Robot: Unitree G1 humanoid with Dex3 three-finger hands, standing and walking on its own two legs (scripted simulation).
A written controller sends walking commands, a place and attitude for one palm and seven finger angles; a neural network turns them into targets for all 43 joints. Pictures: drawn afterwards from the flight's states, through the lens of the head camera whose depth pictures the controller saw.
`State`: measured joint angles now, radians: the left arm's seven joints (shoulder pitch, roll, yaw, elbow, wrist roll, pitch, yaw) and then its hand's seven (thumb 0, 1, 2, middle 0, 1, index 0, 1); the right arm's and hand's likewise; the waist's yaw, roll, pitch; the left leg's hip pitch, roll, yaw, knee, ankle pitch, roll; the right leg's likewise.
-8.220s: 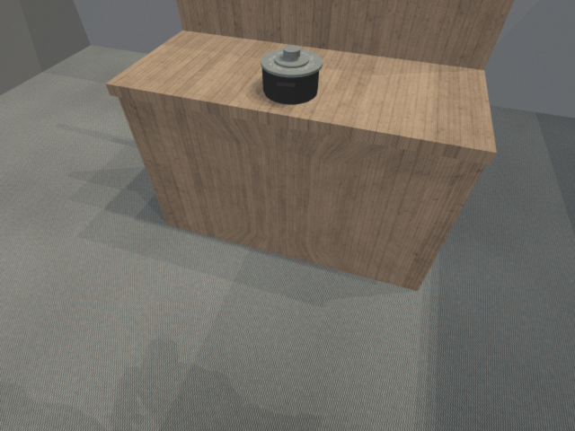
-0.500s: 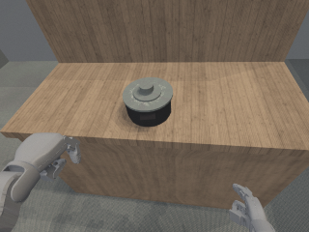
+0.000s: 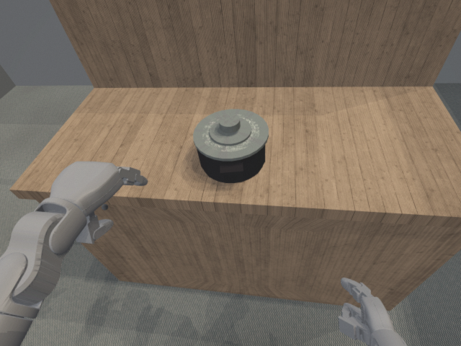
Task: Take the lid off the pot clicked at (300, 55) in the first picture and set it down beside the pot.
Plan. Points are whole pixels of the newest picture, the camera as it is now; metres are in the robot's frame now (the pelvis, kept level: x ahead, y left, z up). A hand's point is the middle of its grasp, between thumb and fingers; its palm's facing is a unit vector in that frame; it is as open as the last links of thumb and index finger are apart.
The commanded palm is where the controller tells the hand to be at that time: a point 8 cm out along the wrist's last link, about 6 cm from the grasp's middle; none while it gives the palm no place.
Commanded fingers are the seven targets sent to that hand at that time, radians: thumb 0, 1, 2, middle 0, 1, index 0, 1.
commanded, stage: reach forward and open the fingers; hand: left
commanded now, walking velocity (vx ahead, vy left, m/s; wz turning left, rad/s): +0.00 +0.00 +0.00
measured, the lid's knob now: (229, 123) +0.57 +0.07 +0.07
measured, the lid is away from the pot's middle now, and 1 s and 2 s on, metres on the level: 0.00 0.00 0.00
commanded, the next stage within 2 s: move the open hand above the knob in 0.02 s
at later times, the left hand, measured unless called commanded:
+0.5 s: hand (141, 174) +0.35 +0.19 +0.13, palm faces -0.21 -0.06 -0.98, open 10.3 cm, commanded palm +0.34 +0.19 +0.20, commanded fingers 0.00 -0.33 1.47 -0.83 -0.08 -0.83 -0.08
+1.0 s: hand (176, 139) +0.43 +0.15 +0.14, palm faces -0.21 -0.04 -0.98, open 10.2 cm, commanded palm +0.41 +0.15 +0.20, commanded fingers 0.00 -0.33 1.47 -0.83 -0.08 -0.83 -0.08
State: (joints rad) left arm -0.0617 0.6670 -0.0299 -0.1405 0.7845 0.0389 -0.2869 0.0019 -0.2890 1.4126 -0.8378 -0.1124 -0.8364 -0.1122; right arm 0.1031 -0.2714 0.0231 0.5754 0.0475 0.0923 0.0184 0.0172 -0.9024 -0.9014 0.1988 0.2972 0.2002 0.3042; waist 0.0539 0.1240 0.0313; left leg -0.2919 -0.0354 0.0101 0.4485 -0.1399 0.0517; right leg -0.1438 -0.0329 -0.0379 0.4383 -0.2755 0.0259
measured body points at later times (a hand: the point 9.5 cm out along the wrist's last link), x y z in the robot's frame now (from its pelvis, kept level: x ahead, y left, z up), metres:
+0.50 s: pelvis +0.00 -0.02 +0.00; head +0.02 -0.06 +0.45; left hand +0.36 +0.19 +0.19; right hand +0.21 -0.24 -0.11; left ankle +0.06 +0.08 -0.74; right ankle -0.03 -0.14 -0.74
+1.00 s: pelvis +0.02 -0.03 +0.00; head +0.05 -0.07 +0.44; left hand +0.43 +0.15 +0.20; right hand +0.20 -0.28 -0.12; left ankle +0.06 +0.08 -0.74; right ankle -0.03 -0.14 -0.74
